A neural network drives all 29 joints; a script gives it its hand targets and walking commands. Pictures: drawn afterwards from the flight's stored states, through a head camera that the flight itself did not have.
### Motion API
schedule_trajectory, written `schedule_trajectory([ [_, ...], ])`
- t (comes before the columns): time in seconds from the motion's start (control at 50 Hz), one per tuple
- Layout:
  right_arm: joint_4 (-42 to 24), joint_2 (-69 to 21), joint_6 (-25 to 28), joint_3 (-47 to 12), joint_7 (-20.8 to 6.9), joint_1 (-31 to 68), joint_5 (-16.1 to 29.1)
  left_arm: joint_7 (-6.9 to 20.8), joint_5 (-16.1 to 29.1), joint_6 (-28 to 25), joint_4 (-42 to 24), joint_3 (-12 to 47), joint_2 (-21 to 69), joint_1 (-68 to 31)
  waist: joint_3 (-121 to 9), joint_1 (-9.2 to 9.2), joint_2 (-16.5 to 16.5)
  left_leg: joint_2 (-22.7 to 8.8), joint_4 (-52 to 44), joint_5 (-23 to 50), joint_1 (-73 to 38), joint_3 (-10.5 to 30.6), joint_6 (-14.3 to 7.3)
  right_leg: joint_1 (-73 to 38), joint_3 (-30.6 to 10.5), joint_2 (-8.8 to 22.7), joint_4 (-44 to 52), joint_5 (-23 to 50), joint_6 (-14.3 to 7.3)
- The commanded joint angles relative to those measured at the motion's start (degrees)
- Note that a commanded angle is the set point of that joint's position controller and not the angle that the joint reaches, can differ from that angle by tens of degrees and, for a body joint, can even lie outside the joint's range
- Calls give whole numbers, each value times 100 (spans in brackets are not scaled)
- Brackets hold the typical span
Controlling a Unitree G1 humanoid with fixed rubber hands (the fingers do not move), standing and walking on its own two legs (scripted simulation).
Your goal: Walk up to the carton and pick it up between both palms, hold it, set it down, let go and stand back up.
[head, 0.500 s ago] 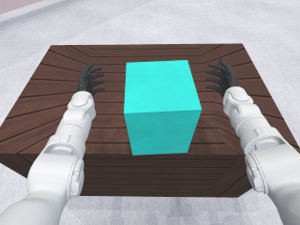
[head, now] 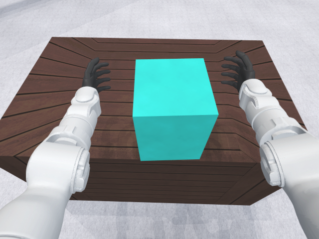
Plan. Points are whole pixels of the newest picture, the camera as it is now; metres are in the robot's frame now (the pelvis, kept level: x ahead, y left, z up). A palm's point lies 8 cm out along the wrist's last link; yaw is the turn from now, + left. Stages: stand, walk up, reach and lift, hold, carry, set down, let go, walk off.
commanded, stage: reach and lift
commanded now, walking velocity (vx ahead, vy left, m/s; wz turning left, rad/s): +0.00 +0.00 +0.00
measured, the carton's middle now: (169, 112) +0.49 +0.01 -0.01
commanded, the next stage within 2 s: none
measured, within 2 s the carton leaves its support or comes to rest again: neither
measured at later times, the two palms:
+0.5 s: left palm (106, 109) +0.46 +0.19 +0.03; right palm (231, 107) +0.47 -0.17 +0.04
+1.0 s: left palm (118, 110) +0.46 +0.16 +0.03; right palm (220, 109) +0.47 -0.14 +0.03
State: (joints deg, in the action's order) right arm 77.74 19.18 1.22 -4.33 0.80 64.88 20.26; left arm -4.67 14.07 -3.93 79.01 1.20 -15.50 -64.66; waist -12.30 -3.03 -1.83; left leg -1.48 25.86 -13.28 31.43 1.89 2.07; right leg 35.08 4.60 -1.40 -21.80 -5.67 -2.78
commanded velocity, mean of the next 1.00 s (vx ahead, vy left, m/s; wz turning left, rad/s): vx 0.00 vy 0.00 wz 0.00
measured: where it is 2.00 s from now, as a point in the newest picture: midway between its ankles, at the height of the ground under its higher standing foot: outside the picture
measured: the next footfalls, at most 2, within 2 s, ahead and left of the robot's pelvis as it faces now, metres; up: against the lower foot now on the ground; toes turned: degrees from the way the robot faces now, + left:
none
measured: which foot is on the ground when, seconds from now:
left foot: down 0.00-1.00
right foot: down 0.00-1.00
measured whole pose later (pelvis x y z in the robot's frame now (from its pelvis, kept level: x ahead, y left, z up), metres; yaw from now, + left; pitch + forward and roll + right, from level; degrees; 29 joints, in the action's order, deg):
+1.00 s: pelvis +0.00 +0.01 -0.01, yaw +0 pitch +25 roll +0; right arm 73.3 6.1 19.3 24.4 3.7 57.3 -12.1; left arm -6.1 -7.3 -22.8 77.8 -21.9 -3.9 -58.7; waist -10.0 -1.7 0.1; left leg -1.0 29.8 -14.6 39.9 1.8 1.6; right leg 43.2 4.6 -0.8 -25.2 -6.7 -2.2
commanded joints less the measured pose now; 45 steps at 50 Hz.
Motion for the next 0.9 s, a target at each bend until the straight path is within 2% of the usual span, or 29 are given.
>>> schedule_trajectory([
  [0.0, -888, 681, 716, 327, -5, 2251, -320, 37, -22, -892, -744, 6, -680, -2466, -3475, 35, 204, 63, -160, 1956, 797, -392, 288, -3716, -395, 258, -711, 2144, 193],
  [0.02, -927, 730, 831, 478, 17, 2240, -418, 29, 5, -1017, -774, 62, -662, -2530, -3619, 165, 259, 76, -78, 1991, 771, -408, 341, -3626, -373, 251, -729, 2170, 198],
  [0.04, -1102, 751, 951, 548, 27, 2362, -456, 20, 107, -1127, -823, 143, -634, -2635, -3833, 200, 310, 70, -14, 2021, 711, -392, 364, -3445, -334, 234, -743, 2120, 187],
  [0.06, -1226, 744, 1041, 553, 46, 2436, -520, 17, 176, -1231, -719, 150, -658, -2628, -4010, 211, 156, 90, 75, 2001, 799, -430, 331, -3417, -330, 225, -805, 2162, 227],
  [0.1, -1537, 778, 1180, 667, 97, 2495, -661, 4, 263, -1417, -822, 134, -717, -2687, -4489, 259, 48, 119, 97, 1870, 1064, -452, 312, -3639, -354, 251, -979, 2342, 279],
  [0.12, -1765, 743, 1246, 650, 98, 2591, -689, -11, 339, -1507, -849, 158, -737, -2781, -4756, 199, 14, 134, 122, 1780, 1235, -461, 288, -3677, -346, 279, -1064, 2335, 312],
  [0.16, -1747, 727, 1323, 679, 82, 2546, -748, -35, 351, -1623, -690, 186, -678, -2740, -4916, 205, 44, 124, 243, 1887, 1216, -455, 310, -3488, -313, 257, -1161, 2369, 320],
  [0.18, -1562, 662, 1370, 673, 74, 2353, -759, -24, 322, -1682, -510, 211, -568, -2603, -4830, 198, 175, 120, 293, 1919, 1137, -448, 351, -3318, -298, 243, -1181, 2247, 288],
  [0.22, -1539, 662, 1468, 655, 90, 2355, -764, -6, 270, -1786, -445, 65, -649, -2566, -4906, 142, 139, 146, 449, 2083, 1128, -469, 338, -3227, -300, 218, -1250, 2284, 297],
  [0.24, -1424, 628, 1507, 622, 86, 2339, -750, 6, 297, -1846, -328, 104, -621, -2591, -4941, 184, 97, 147, 456, 2017, 1278, -484, 328, -3250, -306, 225, -1324, 2288, 316],
  [0.26, -1232, 578, 1529, 574, 67, 2299, -723, 14, 305, -1888, -233, 138, -570, -2597, -4729, 158, 216, 144, 479, 1986, 1418, -471, 340, -3230, -317, 245, -1387, 2201, 282],
  [0.32, -1005, 548, 1612, 459, 60, 2316, -652, 28, 254, -1961, 106, 40, -620, -2510, -4619, 74, 64, 113, 510, 1873, 1529, -488, 251, -3157, -324, 235, -1486, 2043, 338],
  [0.4, -945, 636, 1774, 494, 9, 2377, -641, -41, 179, -2041, -56, 5, -513, -2656, -4890, -44, 290, 53, 706, 2362, 1030, -485, 399, -2565, -191, 109, -1493, 1896, 265],
  [0.44, -823, 661, 1768, 433, 1, 2301, -588, -76, 73, -1970, -22, -121, -505, -2518, -4773, -108, 258, 30, 867, 2715, 774, -497, 427, -2508, -195, 56, -1490, 1981, 234],
  [0.48, -716, 596, 1765, 360, 14, 2291, -536, -50, 38, -1921, -8, -175, -455, -2407, -4623, -117, 138, 51, 866, 2747, 836, -524, 379, -2644, -249, 68, -1448, 2114, 241],
  [0.52, -790, 487, 1790, 242, 38, 2267, -492, -19, 33, -1963, -73, -285, -447, -2298, -4557, -114, -117, 103, 785, 2602, 1414, -541, 255, -3190, -385, 138, -1596, 2604, 325],
  [0.54, -734, 377, 1781, 194, 38, 2224, -491, -3, 18, -2011, -193, -294, -410, -2329, -4598, -106, -123, 134, 727, 2457, 1691, -538, 218, -3410, -421, 187, -1661, 2728, 353],
  [0.56, -759, 367, 1773, 227, 51, 2220, -540, 8, -19, -2010, -156, -353, -420, -2273, -4560, -28, -250, 130, 675, 2286, 1781, -524, 173, -3471, -447, 192, -1699, 2678, 389],
  [0.58, -905, 306, 1797, 250, 49, 2282, -595, 14, 11, -2033, -246, -313, -318, -2299, -4648, -43, -245, 124, 657, 2235, 1799, -530, 163, -3405, -435, 194, -1693, 2608, 387],
  [0.6, -938, 181, 1794, 210, 57, 2309, -618, 48, -5, -2030, -71, -342, -292, -2197, -4563, -5, -396, 128, 701, 2255, 1785, -530, 135, -3437, -427, 191, -1684, 2741, 409],
  [0.66, -908, 87, 1834, 426, 135, 2195, -830, 105, -151, -2094, 10, -439, -234, -2190, -4317, 81, -306, 175, 632, 2181, 1850, -530, 172, -3607, -454, 233, -1642, 2910, 397],
  [0.68, -1007, 10, 1882, 543, 143, 2230, -931, 100, -195, -2152, -260, -439, -98, -2316, -4539, 93, -198, 165, 614, 2326, 1756, -521, 210, -3537, -422, 237, -1620, 2937, 384],
  [0.72, -853, -89, 1921, 811, 150, 2134, -1184, 76, -411, -2143, -303, -525, 109, -2281, -4450, 167, 21, 127, 700, 2585, 1348, -499, 296, -3131, -343, 184, -1499, 2680, 323],
  [0.78, -1006, -511, 1981, 1205, 131, 2213, -1679, 92, -780, -2189, -483, -785, 465, -2382, -4505, 147, 192, 153, 729, 2706, 1017, -522, 329, -2889, -276, 172, -1349, 2582, 301],
  [0.84, -1032, -967, 1976, 1794, 130, 2029, -2396, 69, -1455, -2143, -555, -1375, 799, -2213, -4234, 158, 152, 159, 566, 2637, 855, -542, 309, -3122, -250, 186, -1197, 2526, 305],
  [0.88, -981, -2011, 1922, 2185, -64, 1920, -3117, 203, -2228, -2040, -704, -1763, 1679, -2181, -3778, 23, 382, 156, 345, 2718, 389, -576, 296, -3061, -141, 191, -919, 2271, 272],
])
